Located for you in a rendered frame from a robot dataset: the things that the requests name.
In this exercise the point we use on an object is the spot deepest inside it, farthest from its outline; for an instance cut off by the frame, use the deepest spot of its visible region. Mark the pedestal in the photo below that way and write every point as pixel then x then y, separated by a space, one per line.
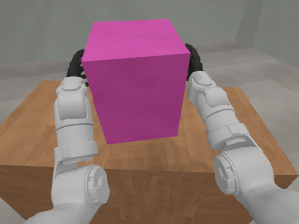
pixel 167 180

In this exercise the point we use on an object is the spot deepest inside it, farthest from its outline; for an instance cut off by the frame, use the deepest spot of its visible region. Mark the robot right upper arm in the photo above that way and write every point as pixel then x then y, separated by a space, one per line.
pixel 246 174

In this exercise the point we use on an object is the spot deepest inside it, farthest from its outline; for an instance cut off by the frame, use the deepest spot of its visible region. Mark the robot right forearm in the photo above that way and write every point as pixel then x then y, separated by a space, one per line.
pixel 225 132

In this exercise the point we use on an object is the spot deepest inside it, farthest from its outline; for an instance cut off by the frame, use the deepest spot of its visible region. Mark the carton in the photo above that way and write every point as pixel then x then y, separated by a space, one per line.
pixel 136 71

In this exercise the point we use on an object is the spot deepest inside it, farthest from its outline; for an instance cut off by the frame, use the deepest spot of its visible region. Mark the robot left forearm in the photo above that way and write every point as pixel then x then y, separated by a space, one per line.
pixel 73 125

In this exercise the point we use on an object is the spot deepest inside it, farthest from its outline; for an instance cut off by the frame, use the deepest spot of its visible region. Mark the robot left upper arm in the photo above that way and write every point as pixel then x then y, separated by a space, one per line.
pixel 77 194

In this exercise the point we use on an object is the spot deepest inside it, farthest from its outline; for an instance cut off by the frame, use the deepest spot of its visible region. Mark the robot right hand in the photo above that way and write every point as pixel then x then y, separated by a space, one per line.
pixel 194 61

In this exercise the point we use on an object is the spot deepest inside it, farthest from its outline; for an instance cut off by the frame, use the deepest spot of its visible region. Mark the robot left hand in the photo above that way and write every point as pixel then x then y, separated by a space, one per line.
pixel 75 69

